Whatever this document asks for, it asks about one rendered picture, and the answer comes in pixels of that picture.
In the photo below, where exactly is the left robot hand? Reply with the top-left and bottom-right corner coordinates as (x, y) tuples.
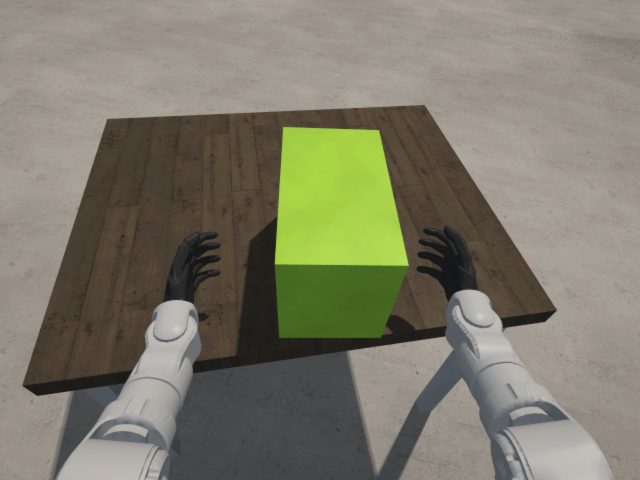
(163, 231), (221, 304)

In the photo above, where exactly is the right robot upper arm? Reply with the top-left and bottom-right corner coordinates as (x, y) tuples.
(490, 419), (610, 480)

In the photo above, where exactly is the left robot upper arm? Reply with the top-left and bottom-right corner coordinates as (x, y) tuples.
(61, 439), (170, 480)

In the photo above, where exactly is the right robot hand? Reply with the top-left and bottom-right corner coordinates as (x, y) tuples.
(417, 226), (479, 302)

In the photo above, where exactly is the carton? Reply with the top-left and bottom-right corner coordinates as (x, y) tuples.
(275, 127), (409, 338)

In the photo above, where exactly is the left robot forearm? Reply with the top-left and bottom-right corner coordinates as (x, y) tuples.
(55, 300), (201, 480)

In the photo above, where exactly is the table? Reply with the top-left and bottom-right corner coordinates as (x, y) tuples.
(22, 105), (557, 458)

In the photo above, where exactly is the right robot forearm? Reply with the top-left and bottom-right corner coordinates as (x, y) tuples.
(445, 290), (614, 480)

